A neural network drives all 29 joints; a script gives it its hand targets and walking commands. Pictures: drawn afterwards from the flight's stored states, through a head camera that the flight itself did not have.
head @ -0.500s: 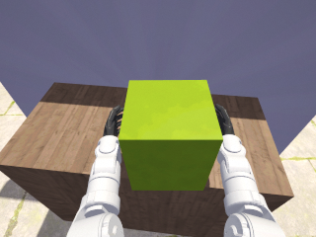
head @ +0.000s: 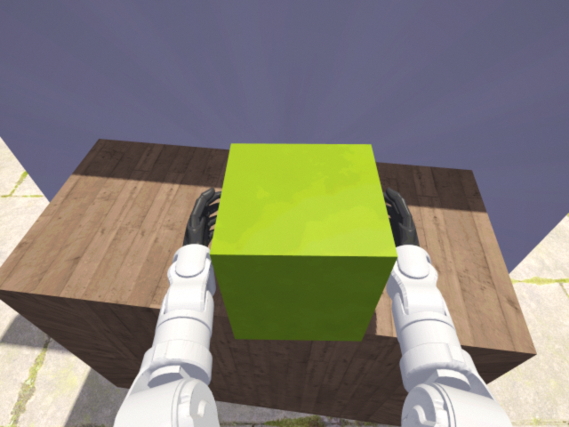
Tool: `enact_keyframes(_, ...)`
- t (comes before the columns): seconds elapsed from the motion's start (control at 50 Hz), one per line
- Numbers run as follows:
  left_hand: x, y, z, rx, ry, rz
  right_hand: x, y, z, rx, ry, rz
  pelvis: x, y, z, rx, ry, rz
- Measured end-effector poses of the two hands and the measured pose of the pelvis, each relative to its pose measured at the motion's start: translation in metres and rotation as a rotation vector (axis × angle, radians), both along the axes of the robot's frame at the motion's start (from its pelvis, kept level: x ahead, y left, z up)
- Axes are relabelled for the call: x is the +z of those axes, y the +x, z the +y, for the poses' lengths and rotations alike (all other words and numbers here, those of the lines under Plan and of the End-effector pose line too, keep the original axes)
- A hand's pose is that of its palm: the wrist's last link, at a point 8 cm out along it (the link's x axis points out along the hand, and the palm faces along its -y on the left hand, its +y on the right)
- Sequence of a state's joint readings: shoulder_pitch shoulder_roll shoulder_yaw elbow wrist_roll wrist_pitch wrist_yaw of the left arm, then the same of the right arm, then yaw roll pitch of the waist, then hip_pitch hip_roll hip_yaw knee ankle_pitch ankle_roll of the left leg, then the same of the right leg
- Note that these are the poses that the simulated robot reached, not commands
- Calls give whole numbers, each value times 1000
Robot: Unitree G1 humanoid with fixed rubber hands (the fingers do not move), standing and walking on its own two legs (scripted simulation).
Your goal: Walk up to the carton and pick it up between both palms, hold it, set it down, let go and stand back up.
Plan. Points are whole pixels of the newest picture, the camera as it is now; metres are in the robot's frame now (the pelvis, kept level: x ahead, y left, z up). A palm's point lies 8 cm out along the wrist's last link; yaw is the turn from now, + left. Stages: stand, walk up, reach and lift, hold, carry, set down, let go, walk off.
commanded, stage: set down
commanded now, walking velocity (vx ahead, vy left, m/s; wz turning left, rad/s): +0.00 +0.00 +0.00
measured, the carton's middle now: (299, 247) +0.39 +0.02 +0.02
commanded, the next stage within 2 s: none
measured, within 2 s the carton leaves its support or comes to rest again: neither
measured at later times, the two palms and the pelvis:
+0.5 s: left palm (200, 241) +0.37 +0.17 +0.05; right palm (402, 244) +0.39 -0.13 +0.05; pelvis +0.00 +0.00 +0.00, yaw +0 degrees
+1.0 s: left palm (190, 237) +0.38 +0.19 +0.05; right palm (403, 242) +0.40 -0.13 +0.05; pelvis -0.01 +0.00 +0.00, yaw +0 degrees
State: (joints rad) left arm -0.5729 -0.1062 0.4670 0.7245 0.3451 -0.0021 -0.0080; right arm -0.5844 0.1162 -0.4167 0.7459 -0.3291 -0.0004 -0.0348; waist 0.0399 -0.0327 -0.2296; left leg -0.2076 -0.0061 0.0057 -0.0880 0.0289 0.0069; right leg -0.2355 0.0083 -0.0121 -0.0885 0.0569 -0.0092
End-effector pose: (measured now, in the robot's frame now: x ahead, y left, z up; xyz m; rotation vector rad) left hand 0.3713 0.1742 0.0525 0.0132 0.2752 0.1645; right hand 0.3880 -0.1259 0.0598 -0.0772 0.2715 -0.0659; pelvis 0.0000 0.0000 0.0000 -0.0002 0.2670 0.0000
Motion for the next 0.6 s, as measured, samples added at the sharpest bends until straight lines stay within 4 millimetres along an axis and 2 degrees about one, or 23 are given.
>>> enact_keyframes(0.6, -2, 1, -1, 0, -4, -14, -5, 0, -2, 4, 10, -8, -1, -5, 0, 2, 1, 25)
